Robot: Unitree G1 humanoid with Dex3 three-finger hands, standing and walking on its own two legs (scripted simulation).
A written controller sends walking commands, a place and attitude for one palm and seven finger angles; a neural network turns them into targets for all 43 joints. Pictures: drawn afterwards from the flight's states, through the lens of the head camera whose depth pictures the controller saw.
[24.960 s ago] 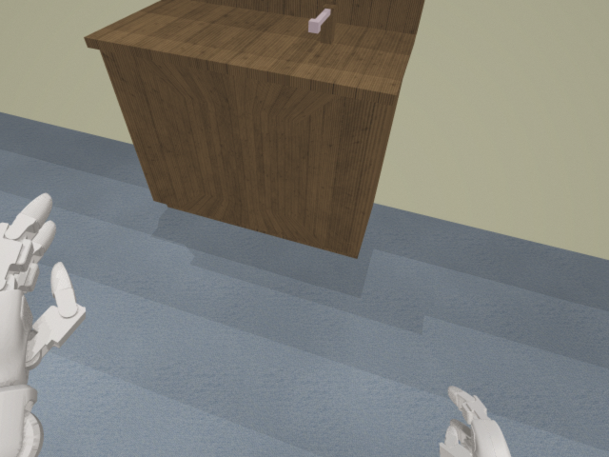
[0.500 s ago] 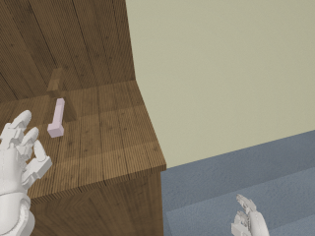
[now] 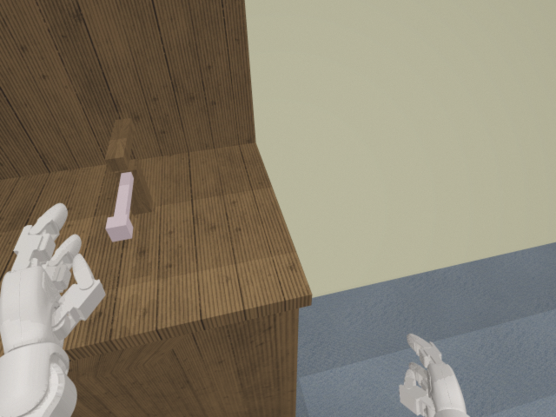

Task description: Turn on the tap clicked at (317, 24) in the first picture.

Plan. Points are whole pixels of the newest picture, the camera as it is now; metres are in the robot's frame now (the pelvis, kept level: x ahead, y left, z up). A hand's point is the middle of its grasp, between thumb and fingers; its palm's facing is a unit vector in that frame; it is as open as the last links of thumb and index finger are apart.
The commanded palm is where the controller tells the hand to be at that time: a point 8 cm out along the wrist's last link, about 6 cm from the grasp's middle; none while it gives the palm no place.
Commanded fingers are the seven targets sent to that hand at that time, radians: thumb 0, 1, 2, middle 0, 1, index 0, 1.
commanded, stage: turn the palm inward beside the body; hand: left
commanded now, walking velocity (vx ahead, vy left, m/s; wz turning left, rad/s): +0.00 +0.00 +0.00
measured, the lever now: (119, 228) +0.32 +0.29 +0.13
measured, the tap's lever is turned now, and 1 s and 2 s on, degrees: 1 1 1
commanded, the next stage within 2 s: reach beside the lever's end, fingers flat in 0.44 s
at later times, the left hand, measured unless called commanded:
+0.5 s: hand (118, 286) +0.19 +0.21 +0.17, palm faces +0.53 -0.84 -0.12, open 7.4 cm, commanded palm +0.13 +0.25 +0.18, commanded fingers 0.00 0.90 0.90 -0.20 -0.30 -0.20 -0.30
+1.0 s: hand (119, 272) +0.22 +0.23 +0.16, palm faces +0.54 -0.83 -0.12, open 7.4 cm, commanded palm +0.16 +0.28 +0.16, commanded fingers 0.00 0.90 0.90 -0.20 -0.29 -0.20 -0.29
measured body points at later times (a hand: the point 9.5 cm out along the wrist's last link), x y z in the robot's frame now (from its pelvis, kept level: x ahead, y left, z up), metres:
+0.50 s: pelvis +0.00 -0.02 +0.00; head -0.04 -0.05 +0.45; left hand +0.16 +0.26 +0.18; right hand +0.22 -0.23 -0.07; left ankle +0.02 +0.10 -0.73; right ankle +0.00 -0.08 -0.73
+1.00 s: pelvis +0.01 -0.03 +0.00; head -0.02 -0.06 +0.45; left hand +0.19 +0.27 +0.17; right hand +0.21 -0.26 -0.08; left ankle +0.02 +0.10 -0.73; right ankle +0.00 -0.08 -0.73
